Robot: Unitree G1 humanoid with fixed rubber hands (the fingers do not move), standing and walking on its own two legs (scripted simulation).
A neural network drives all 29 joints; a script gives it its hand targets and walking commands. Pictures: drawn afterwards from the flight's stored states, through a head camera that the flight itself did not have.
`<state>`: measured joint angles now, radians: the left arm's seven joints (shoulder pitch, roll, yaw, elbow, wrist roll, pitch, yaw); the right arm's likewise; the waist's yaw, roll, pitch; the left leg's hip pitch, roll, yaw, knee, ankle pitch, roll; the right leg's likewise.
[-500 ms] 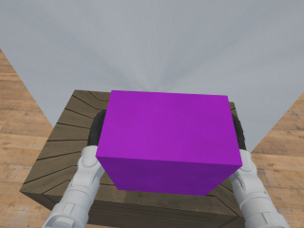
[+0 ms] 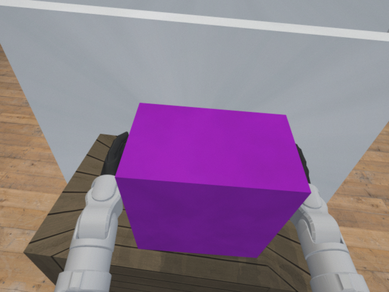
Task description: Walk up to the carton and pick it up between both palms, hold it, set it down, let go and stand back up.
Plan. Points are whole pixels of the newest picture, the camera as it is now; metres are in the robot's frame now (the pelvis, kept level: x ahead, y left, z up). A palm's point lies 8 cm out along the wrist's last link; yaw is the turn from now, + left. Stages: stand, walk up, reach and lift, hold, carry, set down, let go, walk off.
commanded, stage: reach and lift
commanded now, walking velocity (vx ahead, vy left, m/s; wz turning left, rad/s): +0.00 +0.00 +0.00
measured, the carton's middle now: (204, 188) +0.33 -0.01 +0.08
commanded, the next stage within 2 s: hold in 1.34 s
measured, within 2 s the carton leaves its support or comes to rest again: neither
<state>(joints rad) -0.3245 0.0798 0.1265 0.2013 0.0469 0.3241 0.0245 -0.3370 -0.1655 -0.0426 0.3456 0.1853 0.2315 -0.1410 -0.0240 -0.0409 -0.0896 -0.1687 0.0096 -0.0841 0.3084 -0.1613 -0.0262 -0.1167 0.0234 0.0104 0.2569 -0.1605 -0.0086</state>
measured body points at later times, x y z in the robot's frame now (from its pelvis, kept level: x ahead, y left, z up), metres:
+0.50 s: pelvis -0.02 +0.01 +0.00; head -0.05 +0.04 +0.45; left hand +0.36 +0.18 +0.13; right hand +0.35 -0.19 +0.13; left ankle +0.00 +0.13 -0.75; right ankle -0.02 -0.11 -0.75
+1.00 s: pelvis +0.00 +0.01 +0.00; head -0.04 +0.03 +0.45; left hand +0.36 +0.19 +0.15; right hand +0.36 -0.19 +0.15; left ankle +0.00 +0.13 -0.75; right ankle -0.02 -0.11 -0.75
